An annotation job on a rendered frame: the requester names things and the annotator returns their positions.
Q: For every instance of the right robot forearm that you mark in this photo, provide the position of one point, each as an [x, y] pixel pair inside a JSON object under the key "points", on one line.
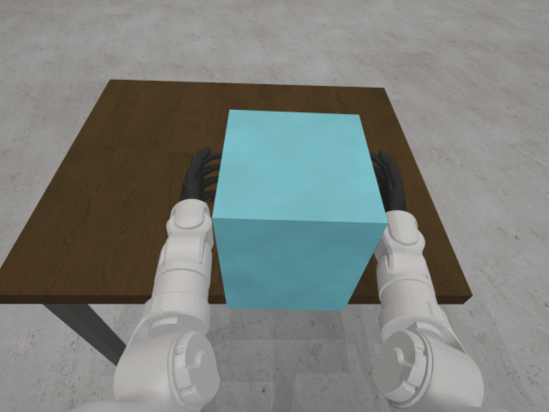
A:
{"points": [[404, 284]]}

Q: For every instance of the robot left upper arm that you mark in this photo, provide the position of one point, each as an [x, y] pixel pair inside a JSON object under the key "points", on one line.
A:
{"points": [[175, 372]]}

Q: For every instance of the right robot hand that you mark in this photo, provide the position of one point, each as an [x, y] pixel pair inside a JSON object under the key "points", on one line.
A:
{"points": [[389, 182]]}

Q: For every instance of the carton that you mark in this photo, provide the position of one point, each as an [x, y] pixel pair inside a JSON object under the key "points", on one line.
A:
{"points": [[297, 211]]}

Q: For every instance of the robot right upper arm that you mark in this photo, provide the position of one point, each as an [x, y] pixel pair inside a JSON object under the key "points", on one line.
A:
{"points": [[417, 373]]}

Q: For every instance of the table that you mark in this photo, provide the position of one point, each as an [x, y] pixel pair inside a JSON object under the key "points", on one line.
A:
{"points": [[96, 234]]}

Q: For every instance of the left robot hand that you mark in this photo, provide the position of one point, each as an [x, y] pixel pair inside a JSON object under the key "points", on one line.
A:
{"points": [[194, 183]]}

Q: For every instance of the left robot forearm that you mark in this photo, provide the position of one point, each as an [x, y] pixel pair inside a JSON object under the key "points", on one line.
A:
{"points": [[180, 295]]}

